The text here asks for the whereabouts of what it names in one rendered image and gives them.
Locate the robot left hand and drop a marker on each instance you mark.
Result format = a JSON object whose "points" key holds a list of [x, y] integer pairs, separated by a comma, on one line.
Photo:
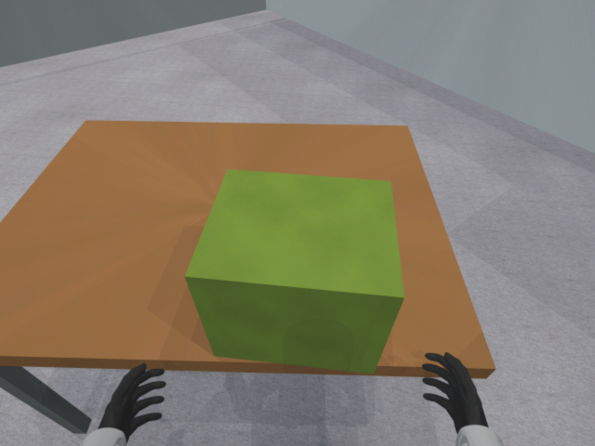
{"points": [[123, 407]]}

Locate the carton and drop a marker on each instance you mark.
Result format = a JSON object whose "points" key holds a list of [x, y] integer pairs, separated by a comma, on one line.
{"points": [[300, 270]]}

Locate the table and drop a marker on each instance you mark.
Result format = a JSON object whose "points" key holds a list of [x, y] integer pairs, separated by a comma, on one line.
{"points": [[93, 256]]}

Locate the right robot forearm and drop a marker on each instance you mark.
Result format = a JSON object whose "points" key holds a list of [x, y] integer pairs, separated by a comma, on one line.
{"points": [[476, 435]]}

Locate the robot right hand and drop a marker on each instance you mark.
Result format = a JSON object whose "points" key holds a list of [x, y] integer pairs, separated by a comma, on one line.
{"points": [[463, 403]]}

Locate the left robot forearm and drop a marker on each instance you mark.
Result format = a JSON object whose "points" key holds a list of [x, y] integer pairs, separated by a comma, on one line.
{"points": [[106, 436]]}

